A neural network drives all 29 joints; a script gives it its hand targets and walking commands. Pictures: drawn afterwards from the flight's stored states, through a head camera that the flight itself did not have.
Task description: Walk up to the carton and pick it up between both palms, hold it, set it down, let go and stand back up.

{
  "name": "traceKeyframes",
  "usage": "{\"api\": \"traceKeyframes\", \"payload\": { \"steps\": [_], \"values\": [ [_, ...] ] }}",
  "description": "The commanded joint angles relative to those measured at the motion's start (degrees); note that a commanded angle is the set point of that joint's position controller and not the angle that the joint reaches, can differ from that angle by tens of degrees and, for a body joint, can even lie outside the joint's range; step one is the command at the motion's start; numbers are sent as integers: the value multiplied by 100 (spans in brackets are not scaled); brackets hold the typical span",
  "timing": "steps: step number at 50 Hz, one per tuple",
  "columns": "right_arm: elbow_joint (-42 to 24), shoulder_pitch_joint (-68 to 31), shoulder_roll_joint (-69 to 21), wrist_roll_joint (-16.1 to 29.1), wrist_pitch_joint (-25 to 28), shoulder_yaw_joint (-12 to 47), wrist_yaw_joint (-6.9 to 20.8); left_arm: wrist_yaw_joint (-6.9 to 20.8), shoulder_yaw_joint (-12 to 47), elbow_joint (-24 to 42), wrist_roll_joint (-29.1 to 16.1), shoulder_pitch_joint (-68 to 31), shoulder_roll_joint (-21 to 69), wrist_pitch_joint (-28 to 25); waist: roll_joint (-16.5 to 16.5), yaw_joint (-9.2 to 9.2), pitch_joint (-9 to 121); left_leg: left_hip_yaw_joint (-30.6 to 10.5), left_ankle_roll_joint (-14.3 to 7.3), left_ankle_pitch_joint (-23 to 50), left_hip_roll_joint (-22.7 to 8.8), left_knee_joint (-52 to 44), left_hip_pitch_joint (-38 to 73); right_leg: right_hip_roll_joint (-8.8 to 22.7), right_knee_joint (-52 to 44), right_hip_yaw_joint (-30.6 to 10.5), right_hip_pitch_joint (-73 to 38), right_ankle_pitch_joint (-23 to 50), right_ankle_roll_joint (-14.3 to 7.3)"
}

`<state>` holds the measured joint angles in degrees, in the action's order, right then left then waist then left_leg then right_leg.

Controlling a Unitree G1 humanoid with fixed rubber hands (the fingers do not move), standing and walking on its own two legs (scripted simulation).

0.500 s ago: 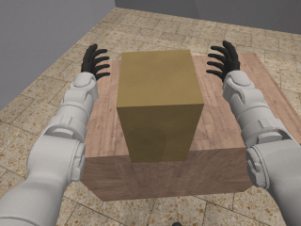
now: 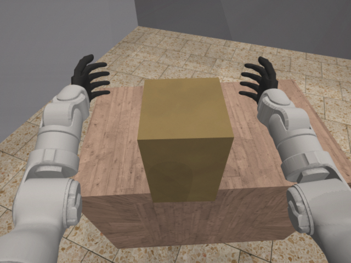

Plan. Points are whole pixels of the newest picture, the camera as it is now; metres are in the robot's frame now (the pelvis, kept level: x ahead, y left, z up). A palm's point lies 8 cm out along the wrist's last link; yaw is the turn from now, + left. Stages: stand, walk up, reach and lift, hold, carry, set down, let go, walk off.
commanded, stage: set down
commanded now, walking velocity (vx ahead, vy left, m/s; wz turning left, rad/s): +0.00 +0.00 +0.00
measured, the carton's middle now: (182, 145) +0.40 -0.01 +0.02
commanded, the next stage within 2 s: none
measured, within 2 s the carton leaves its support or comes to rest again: neither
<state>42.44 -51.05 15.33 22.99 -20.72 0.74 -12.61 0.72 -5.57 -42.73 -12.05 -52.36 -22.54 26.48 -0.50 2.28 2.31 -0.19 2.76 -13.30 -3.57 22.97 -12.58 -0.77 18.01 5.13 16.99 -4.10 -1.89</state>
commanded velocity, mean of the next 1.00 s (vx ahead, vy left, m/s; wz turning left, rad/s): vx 0.00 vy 0.00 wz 0.00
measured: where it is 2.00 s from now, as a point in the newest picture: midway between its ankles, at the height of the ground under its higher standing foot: outside the picture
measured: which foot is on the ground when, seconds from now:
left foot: down 0.00-1.00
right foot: down 0.00-1.00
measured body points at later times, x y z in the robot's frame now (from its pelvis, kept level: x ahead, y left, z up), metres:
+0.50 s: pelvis +0.01 +0.02 +0.00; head +0.03 +0.03 +0.45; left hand +0.37 +0.21 +0.09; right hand +0.36 -0.18 +0.09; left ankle -0.02 +0.15 -0.74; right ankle +0.06 -0.10 -0.74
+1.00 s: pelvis +0.02 +0.02 +0.00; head +0.05 +0.02 +0.45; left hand +0.30 +0.22 +0.03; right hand +0.28 -0.19 +0.03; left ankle -0.02 +0.15 -0.74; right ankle +0.06 -0.10 -0.74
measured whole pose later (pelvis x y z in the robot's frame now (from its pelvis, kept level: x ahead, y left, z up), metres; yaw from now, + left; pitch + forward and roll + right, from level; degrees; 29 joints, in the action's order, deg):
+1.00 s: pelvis +0.02 +0.02 +0.00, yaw -1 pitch -1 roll -1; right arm 7.8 6.6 8.1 9.7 2.7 -3.1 -4.3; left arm -2.6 1.7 -7.5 -11.0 3.7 -11.7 3.2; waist -0.9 -0.7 -3.8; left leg 1.7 0.7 -15.7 -2.1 21.8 -5.5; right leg 0.5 19.2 3.1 11.6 -7.1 -0.1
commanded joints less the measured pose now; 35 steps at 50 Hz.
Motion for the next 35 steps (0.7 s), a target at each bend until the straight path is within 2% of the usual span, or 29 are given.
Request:
{"api": "traceKeyframes", "payload": {
  "steps": [1, 9, 14, 20, 28, 35],
  "values": [
    [-1444, -1908, 655, -19, 271, -157, 54, 42, -289, 1670, 129, -2000, -885, -122, -102, -14, 2997, 263, 31, 1752, 658, -233, -493, -296, 395, -477, -3246, 1694, 319],
    [-2963, -486, 449, -445, 524, -482, 235, -47, -373, 3355, 248, -563, -445, -73, -223, -50, 2464, 298, 7, 1424, 592, -386, -253, -342, 297, -411, -3015, 946, 243],
    [-3534, 142, 357, -785, 733, -723, 364, -231, -301, 4055, 237, 56, -122, -172, -297, -62, 2325, 293, 4, 1216, 521, -425, -235, -349, 342, -382, -2808, 602, 185],
    [-3625, 949, 280, -912, 936, -724, 480, -354, -200, 4442, 270, 855, 178, -273, -249, -91, 2127, 283, 10, 1383, 486, -393, -163, -342, 370, -399, -2752, 683, 156],
    [-3957, 2222, 189, -890, 1180, -533, 527, -238, -188, 4765, 416, 2244, 431, -321, -57, -152, 1563, 299, -24, 1635, 537, -461, -53, -311, 250, -449, -2870, 989, 166],
    [-4598, 3452, -3, -1111, 1642, -538, 604, -176, -27, 5117, 402, 3321, 590, -902, -75, -222, 1265, 295, -53, 1638, 540, -520, 3, -262, 180, -485, -2752, 980, 132]
  ]
}}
